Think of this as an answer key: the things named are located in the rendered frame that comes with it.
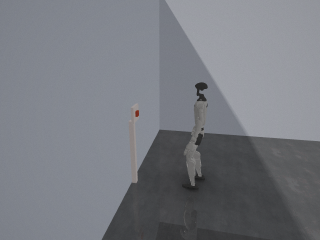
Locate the robot head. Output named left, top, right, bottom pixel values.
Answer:
left=195, top=82, right=208, bottom=102

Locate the robot left foot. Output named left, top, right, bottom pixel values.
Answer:
left=182, top=183, right=199, bottom=190

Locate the panel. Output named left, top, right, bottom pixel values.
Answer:
left=128, top=103, right=139, bottom=183

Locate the robot left hand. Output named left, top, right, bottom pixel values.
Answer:
left=183, top=142, right=195, bottom=158

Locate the left robot upper arm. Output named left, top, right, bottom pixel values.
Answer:
left=196, top=101, right=204, bottom=125

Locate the robot left forearm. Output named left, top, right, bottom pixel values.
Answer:
left=190, top=120, right=202, bottom=144

